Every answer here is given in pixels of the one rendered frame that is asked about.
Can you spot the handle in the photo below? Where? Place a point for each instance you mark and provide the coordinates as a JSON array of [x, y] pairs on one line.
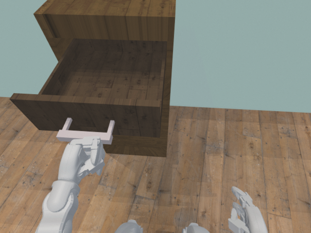
[[66, 135]]

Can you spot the left robot hand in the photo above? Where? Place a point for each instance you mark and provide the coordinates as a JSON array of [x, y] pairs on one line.
[[88, 151]]

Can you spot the right robot hand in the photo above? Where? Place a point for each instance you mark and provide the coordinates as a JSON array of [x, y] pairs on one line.
[[251, 219]]

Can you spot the left robot thigh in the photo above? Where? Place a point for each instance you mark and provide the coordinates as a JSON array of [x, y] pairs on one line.
[[129, 227]]

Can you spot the cabinet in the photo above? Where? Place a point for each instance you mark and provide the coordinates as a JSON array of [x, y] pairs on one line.
[[148, 20]]

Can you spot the left robot forearm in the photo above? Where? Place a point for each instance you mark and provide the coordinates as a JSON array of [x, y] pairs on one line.
[[59, 207]]

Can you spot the drawer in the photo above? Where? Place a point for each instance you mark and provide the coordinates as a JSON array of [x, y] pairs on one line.
[[98, 80]]

